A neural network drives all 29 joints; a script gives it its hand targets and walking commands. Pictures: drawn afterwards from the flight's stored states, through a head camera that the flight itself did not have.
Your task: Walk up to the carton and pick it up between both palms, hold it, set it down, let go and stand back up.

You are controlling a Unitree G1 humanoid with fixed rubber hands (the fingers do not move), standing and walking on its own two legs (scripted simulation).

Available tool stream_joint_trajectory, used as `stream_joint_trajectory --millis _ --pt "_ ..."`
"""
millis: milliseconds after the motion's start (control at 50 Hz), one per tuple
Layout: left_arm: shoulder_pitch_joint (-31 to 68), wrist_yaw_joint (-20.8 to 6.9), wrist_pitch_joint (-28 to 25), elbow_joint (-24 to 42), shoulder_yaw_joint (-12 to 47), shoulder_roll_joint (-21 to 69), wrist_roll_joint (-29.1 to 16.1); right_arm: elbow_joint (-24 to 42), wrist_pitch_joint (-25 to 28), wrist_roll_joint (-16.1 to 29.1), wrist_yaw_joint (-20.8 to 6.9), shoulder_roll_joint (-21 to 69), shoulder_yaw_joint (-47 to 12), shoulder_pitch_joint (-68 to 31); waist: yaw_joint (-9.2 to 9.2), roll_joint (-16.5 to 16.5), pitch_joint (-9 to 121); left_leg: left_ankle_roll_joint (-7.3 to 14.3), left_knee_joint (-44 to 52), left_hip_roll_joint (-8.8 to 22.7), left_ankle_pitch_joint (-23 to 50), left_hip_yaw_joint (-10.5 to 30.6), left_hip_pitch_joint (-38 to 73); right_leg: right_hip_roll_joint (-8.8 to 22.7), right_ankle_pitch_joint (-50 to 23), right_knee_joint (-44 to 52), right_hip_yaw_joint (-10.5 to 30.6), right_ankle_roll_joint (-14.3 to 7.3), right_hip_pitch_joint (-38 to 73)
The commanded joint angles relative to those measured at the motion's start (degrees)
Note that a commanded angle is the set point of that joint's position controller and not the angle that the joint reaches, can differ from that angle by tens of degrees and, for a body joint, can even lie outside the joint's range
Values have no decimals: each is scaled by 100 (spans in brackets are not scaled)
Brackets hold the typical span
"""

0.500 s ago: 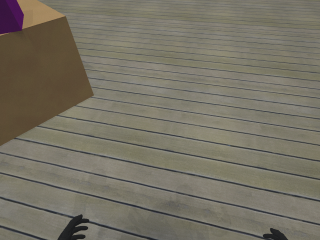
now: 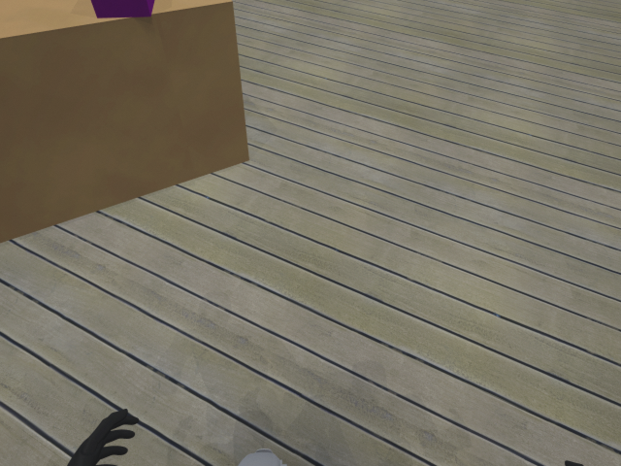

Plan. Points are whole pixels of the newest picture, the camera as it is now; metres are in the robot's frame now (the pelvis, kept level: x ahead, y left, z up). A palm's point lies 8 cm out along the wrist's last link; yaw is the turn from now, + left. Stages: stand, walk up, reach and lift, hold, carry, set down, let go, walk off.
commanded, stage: walk up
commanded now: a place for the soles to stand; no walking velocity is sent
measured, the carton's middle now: out of the picture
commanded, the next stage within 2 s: none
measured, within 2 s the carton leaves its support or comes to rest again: neither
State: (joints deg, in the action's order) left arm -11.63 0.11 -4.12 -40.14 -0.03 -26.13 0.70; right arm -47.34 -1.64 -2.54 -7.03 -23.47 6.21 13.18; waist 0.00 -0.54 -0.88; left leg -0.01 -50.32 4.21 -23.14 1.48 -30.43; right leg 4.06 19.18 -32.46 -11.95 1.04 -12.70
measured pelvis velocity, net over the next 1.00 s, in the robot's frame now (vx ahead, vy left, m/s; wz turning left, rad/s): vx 0.39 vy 0.08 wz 0.46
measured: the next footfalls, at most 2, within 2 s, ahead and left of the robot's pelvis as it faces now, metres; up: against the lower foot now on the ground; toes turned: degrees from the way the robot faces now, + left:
left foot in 0.04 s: +0.12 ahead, +0.12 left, +0.00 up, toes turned +5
right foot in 0.56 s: +0.40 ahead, -0.08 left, +0.00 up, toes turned +11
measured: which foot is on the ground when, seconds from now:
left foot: up 0.00-0.02, down 0.04-0.60, up 0.62-0.90, down 0.92-1.00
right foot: down 0.00-0.06, up 0.08-0.54, down 0.56-0.96, up 0.98-1.00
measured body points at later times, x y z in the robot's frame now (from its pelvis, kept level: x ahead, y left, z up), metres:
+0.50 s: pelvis +0.18 +0.04 +0.00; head +0.16 +0.07 +0.44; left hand +0.26 +0.38 -0.10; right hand +0.29 -0.27 -0.09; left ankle +0.08 +0.12 -0.72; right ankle +0.30 -0.10 -0.69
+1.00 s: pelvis +0.39 +0.08 -0.03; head +0.39 +0.11 +0.42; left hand +0.35 +0.40 -0.13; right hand +0.64 -0.15 -0.10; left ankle +0.45 +0.19 -0.72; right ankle +0.37 -0.08 -0.70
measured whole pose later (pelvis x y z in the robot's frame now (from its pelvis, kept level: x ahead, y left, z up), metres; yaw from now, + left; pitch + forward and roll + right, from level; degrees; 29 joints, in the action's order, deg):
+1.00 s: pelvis +0.39 +0.08 -0.03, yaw +26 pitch -2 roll -2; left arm -17.0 -1.1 -2.1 -40.2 0.0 -24.5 0.8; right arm -44.6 2.8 -1.1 -2.0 -23.2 4.1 12.3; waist -0.3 0.8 -3.4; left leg 3.8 -49.5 -1.3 -16.6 -1.8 -30.2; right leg 6.5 32.4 -56.4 -8.3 0.5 -13.0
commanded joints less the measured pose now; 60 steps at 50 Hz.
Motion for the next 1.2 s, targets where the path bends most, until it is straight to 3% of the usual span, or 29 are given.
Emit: stream_joint_trajectory --millis 0,20,40,60,80,120,180,320,440,480,520,540,560,580,600,640,680,760,800,840,880,900,920,940,960,1000,1040,1100,1180 --pt "674 4 -58 543 -797 -1198 413 403 279 139 38 -1154 379 956 -940 35 356 402 1712 5 526 -203 2849 1322 2363 -157 211 -782 -1229" --pt "445 -67 3 528 -644 -811 350 198 309 111 174 -1476 481 1439 -1047 -1229 443 596 2053 -356 -339 316 3777 579 1936 -2128 -230 -578 -2081" --pt "626 -162 13 773 -473 -342 231 331 329 109 326 -1841 531 1429 -1025 -2206 36 903 2984 530 -1893 2447 3626 -208 1907 -3679 -93 -286 -3478" --pt "997 -145 -14 1163 -576 -765 92 629 333 162 370 -1815 423 1274 -911 -1778 -157 1472 4408 1385 -2881 4994 2967 -497 1766 -3820 733 -181 -3881" --pt "1035 -129 -16 1148 -633 -1124 110 744 303 228 443 -1779 383 937 -723 -1063 -568 1658 4532 1701 -3156 5077 2623 -165 1588 -3955 1125 -200 -3829" --pt "467 -190 -41 727 -634 -1235 131 840 318 186 592 -1782 289 499 -372 -628 -559 1352 4108 1218 -2404 3981 2565 75 784 -3667 1347 -215 -3440" --pt "253 -239 -28 507 -593 -1144 107 774 433 224 653 -1660 158 516 -274 -699 -540 933 3811 732 -670 3022 2217 127 161 -3051 1380 -120 -2786" --pt "675 -242 127 590 -597 -1066 36 783 506 203 688 -1583 79 780 -392 -654 -1307 976 4045 598 -750 2950 2048 62 -283 -2132 1351 4 -3009" --pt "1089 -225 8 748 -526 -871 31 691 489 178 750 -1514 57 1145 -565 -825 -1345 1025 3297 495 1997 2688 2520 -133 -130 -1240 1165 -94 -2710" --pt "808 -186 -44 639 -493 -804 19 707 428 199 765 -1442 19 997 -411 -953 -1147 878 2845 362 3089 2380 2310 -304 -271 -700 1041 -157 -1788" --pt "-253 -102 -105 260 -542 -858 6 800 346 259 746 -1376 -14 529 181 -775 -716 664 1628 5 3263 1947 1435 -504 -888 225 934 -286 251" --pt "-1089 -18 -145 59 -709 -1237 58 869 375 329 703 -1121 -102 423 717 -90 -86 532 143 -307 3163 1641 725 -170 -1049 316 1321 -516 1733" --pt "-1913 86 -158 -45 -923 -1761 131 1009 460 384 666 -635 -254 516 1116 1153 784 266 -1792 -850 2173 1084 -237 1199 960 760 3269 -866 2857" --pt "-1870 145 -107 59 -1029 -2038 132 1150 488 342 680 -817 -192 516 849 1508 525 187 -2154 -1232 -681 673 -1146 2452 1490 1958 5560 -1242 2741" --pt "-1424 118 -99 187 -946 -1802 176 1057 443 171 741 -1307 -35 337 672 787 -8 279 -2488 -701 -707 1022 -1190 2521 1498 1944 5623 -1565 2268" --pt "-1153 109 -114 292 -867 -1413 240 967 480 108 692 -1307 -14 145 542 188 -427 188 -2478 -258 -422 765 -1497 2258 246 1370 4118 -1669 2063" --pt "-1007 82 -168 369 -772 -1259 201 843 474 112 602 -1171 0 212 357 335 -464 173 -2160 -92 -347 612 -1336 1979 -672 1343 3087 -1615 1605" --pt "-888 28 -188 390 -775 -1326 200 1102 441 135 441 -991 4 -393 308 737 -794 123 -370 241 -504 421 -1096 2194 -699 1654 2411 -1734 759" --pt "-558 6 -176 436 -721 -1353 199 1055 459 184 368 -924 8 -371 165 882 -717 123 292 281 177 143 -565 2155 -672 1616 1804 -1572 446" --pt "-218 -33 -132 464 -661 -1324 170 855 469 183 346 -895 47 0 -151 907 -459 145 1005 38 1065 -190 631 1839 -162 1129 1031 -1222 -154" --pt "97 -100 -45 469 -557 -1102 181 487 480 128 443 -1119 221 957 -758 456 -101 198 1236 -378 1323 -412 2539 1383 -4 -359 254 -875 -1329" --pt "-45 -138 -3 487 -466 -821 200 262 496 94 552 -1470 375 1621 -1030 -394 349 292 1251 -625 603 17 3546 935 -396 -2090 -36 -713 -1825" --pt "-144 -203 35 604 -366 -427 145 339 484 74 685 -1896 518 1881 -1108 -1710 259 423 2400 92 -1151 1927 3481 101 768 -3575 -186 -477 -2519" --pt "21 -179 91 942 -456 -766 33 620 462 183 742 -1884 409 1828 -977 -1666 280 916 4002 1316 -2119 5419 3256 -655 1586 -3996 633 -369 -3105" --pt "244 -140 156 1001 -577 -1278 46 799 425 262 800 -1860 373 1534 -824 -878 -103 1286 4092 1701 -1923 5716 3007 -314 1528 -4326 1124 -348 -3203" --pt "-105 -145 124 689 -547 -1138 39 940 432 205 862 -1794 289 1034 -453 -342 -232 1304 3506 1449 -617 4382 2993 52 1110 -4348 1411 -353 -3249" --pt "-142 -167 119 494 -540 -981 104 884 470 166 878 -1604 199 902 -381 -378 -278 1088 3258 1112 379 3413 2591 202 860 -4121 1421 -290 -3062" --pt "-10 -168 199 566 -547 -918 89 899 553 166 859 -1536 138 951 -354 -417 -524 1160 3328 981 316 3074 2088 262 598 -3721 1426 -229 -2858" --pt "152 -188 261 658 -591 -950 110 1023 574 153 857 -1602 171 753 -323 -362 -1049 1273 3627 902 -1205 2772 1492 345 102 -2950 1329 -137 -2899"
